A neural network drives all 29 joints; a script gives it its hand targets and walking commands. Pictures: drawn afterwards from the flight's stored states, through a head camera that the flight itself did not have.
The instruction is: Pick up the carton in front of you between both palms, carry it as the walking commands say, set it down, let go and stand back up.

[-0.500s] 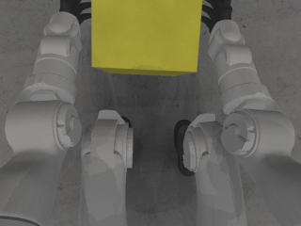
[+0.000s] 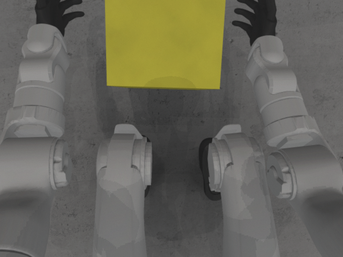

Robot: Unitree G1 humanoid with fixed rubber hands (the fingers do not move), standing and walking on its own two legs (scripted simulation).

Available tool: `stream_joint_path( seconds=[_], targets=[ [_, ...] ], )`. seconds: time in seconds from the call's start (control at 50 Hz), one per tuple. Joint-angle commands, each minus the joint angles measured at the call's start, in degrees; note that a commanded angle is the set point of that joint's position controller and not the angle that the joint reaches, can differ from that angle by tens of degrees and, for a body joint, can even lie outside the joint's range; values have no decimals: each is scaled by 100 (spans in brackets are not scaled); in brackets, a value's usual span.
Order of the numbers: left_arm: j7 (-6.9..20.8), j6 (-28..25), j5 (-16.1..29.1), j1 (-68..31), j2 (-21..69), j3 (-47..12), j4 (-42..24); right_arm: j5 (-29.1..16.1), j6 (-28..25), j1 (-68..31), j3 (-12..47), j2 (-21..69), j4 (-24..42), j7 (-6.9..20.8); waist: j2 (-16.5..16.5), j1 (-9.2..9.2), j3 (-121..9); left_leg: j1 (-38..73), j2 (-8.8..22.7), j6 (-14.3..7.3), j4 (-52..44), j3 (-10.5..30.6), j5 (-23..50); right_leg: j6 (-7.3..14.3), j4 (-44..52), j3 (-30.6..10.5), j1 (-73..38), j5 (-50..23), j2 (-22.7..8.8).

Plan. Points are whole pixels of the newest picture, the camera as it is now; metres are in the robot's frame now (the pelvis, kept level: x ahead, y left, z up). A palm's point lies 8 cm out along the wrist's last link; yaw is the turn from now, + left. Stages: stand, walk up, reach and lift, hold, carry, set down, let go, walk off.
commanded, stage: set down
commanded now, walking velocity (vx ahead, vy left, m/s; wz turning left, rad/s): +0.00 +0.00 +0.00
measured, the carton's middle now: (164, 45) +0.50 +0.05 -0.26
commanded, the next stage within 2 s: let go in 0.86 s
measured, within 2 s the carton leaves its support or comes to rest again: neither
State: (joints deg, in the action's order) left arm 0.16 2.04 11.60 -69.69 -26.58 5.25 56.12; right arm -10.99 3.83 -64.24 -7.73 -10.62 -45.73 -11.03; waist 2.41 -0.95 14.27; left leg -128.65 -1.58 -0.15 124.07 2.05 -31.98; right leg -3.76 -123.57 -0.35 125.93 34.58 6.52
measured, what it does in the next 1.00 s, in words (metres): rises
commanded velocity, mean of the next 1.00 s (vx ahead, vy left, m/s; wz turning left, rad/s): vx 0.00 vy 0.00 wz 0.00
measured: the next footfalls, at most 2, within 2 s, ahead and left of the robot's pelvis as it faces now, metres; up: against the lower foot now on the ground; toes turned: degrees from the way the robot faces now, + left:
none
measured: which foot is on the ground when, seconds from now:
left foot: down 0.00-1.00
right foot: down 0.00-1.00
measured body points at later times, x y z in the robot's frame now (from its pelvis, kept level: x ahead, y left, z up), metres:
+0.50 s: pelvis +0.01 +0.00 +0.13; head +0.33 +0.04 +0.45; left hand +0.51 +0.27 +0.01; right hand +0.52 -0.13 +0.01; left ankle +0.11 +0.12 -0.35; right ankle +0.11 -0.12 -0.35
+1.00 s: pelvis +0.05 +0.01 +0.27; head +0.32 +0.05 +0.62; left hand +0.50 +0.28 +0.15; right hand +0.50 -0.13 +0.15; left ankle +0.11 +0.12 -0.35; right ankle +0.11 -0.12 -0.35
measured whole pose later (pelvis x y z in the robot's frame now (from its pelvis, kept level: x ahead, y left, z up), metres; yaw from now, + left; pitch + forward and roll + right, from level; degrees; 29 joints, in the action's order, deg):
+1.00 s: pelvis +0.05 +0.01 +0.27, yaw +3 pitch +43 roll -3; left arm 5.0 5.1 -3.9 -50.8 -17.8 16.0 49.5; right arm 2.0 5.8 -43.1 -15.3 -4.2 -38.4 -5.6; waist 0.6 0.3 -6.5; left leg -88.4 -2.5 -0.7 65.8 3.1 -19.8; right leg -2.3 -64.8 -2.4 85.6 21.9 2.9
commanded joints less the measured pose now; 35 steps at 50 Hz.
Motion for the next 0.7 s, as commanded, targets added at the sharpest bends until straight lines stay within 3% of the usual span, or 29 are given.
stream_joint_path(
  seconds=[0.0,0.1,0.2,0.34,0.46,0.68],
  targets=[
    [38,115,-293,-994,-839,403,-1001,282,113,-890,-282,-369,1048,-102,-630,-199,-7611,4716,-1,2,-1582,-364,1742,49,1421,694,-3023,-1307,23],
    [170,219,-525,-784,-439,569,-807,676,202,-597,-649,-112,739,-53,-644,-28,-6535,4038,-28,41,-2106,-314,1498,39,1954,640,-2661,-1200,14],
    [248,194,-638,-676,-343,649,-655,797,161,-457,-721,29,659,43,-611,-38,-6650,4147,-58,79,-2547,-301,1640,29,2407,585,-2838,-1348,2],
    [319,266,-823,-484,-420,847,-944,824,230,-268,-683,69,1113,85,-566,-136,-7353,4923,-115,113,-3197,-377,1893,-1,3066,596,-3470,-1494,30],
    [392,392,-837,-370,-408,908,-1383,827,355,-62,-681,49,1513,107,-622,-78,-7697,5774,-154,122,-3776,-369,2150,-1,3683,625,-3915,-1618,35],
    [506,385,-1034,82,-170,998,-1279,907,306,507,-771,144,1381,281,-736,31,-7316,6847,-163,123,-4960,-224,2598,-10,4931,527,-4511,-1970,-30]
  ],
)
